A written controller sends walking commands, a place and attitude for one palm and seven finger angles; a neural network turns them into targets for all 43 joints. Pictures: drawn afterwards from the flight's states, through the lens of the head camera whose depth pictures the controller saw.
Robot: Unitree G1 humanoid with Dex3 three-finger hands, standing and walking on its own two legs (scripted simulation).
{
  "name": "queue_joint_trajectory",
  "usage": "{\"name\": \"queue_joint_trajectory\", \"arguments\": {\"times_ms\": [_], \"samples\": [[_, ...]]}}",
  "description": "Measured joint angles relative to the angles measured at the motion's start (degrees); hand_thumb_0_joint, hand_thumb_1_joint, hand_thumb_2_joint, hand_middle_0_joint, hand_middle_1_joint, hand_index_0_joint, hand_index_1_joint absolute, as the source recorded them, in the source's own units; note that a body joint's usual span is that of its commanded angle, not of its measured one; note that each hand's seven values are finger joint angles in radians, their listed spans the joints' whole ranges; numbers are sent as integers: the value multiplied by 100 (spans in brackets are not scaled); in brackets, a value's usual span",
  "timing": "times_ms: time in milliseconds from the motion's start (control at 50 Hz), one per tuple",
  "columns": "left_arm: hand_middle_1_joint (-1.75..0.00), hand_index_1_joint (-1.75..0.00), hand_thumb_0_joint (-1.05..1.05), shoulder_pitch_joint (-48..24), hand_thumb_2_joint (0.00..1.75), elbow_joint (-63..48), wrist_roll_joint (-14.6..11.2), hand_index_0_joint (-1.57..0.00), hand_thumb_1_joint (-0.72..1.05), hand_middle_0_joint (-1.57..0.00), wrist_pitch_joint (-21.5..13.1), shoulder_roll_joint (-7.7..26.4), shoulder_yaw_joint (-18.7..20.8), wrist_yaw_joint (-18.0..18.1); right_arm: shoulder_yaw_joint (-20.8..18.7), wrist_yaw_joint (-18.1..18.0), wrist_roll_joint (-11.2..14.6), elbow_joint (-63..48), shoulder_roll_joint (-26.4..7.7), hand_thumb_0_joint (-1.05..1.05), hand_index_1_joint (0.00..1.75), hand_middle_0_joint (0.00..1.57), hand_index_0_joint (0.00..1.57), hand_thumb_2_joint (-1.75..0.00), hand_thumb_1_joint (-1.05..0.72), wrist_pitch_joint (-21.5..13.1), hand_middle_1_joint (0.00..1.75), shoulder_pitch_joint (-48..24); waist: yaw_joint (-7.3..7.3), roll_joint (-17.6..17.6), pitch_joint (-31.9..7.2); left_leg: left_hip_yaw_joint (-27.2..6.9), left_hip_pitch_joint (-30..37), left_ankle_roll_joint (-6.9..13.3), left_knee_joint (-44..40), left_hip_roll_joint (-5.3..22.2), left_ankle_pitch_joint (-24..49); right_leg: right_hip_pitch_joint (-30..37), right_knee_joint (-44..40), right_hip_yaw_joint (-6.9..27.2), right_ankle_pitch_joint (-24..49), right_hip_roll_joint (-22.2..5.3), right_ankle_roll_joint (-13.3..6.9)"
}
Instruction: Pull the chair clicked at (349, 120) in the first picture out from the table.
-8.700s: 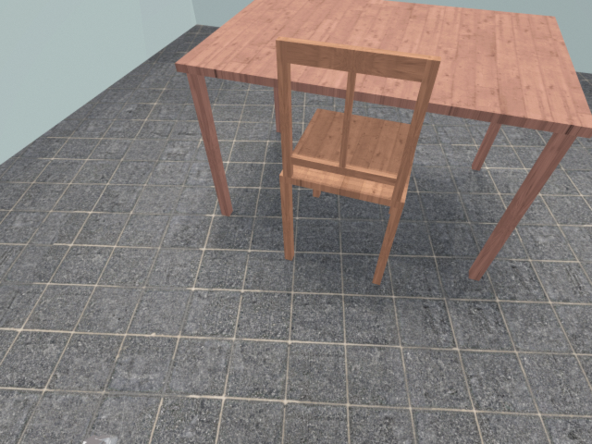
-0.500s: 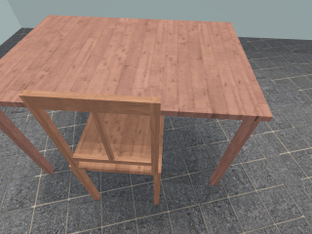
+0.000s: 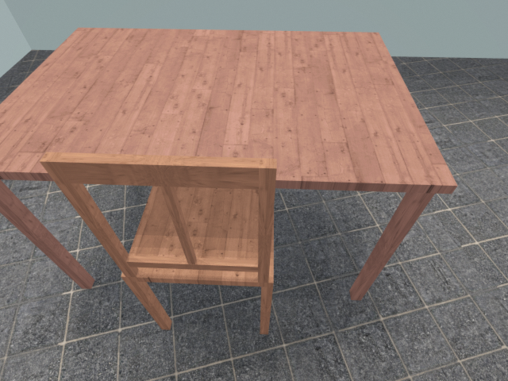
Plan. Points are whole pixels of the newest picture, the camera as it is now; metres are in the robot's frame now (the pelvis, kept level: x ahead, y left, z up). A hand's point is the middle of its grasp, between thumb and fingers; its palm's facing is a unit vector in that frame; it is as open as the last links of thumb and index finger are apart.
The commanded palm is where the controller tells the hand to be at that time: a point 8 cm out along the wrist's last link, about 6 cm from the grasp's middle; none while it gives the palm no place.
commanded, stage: come to a stop and stand still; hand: left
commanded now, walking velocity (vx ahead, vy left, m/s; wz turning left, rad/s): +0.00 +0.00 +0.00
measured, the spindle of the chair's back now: (181, 228) +0.41 +0.18 -0.07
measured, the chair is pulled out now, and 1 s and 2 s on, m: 0.00 0.00 0.00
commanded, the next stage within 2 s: look again from close up in 0.26 s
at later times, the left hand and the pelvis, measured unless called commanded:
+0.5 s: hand out of the picture +0.02 +0.18 -0.17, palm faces +0.01 -0.98 -0.20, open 7.3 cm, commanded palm none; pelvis +0.01 +0.00 +0.00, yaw +0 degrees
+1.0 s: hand out of the picture +0.00 +0.17 -0.17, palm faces +0.02 -0.98 -0.19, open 7.3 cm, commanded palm none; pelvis +0.01 +0.00 +0.01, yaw +1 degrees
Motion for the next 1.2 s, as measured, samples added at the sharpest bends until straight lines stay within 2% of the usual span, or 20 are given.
{"name": "queue_joint_trajectory", "arguments": {"times_ms": [460,1180,1200], "samples": [[-30,-30,0,18,90,177,4,-20,91,-20,-25,99,-36,-10,-12,-24,41,147,-46,0,30,19,20,-90,-92,-39,30,-450,76,-191,17,-4,297,-10,-326,-2,54,319,-379,-1,86,14,18],[-30,-30,0,199,90,282,16,-20,91,-20,-95,-32,-78,29,28,-32,59,383,48,1,30,20,20,-90,-92,-22,30,-187,57,-153,-2,-107,249,-70,-374,63,168,388,-603,-104,227,86,-31],[-30,-30,0,475,90,-606,-218,-20,91,-20,242,-48,-24,44,34,-48,118,111,6,1,30,20,20,-90,-93,-66,30,-94,41,-116,43,-120,197,-70,-289,79,122,346,-551,-117,225,100,-31]]}}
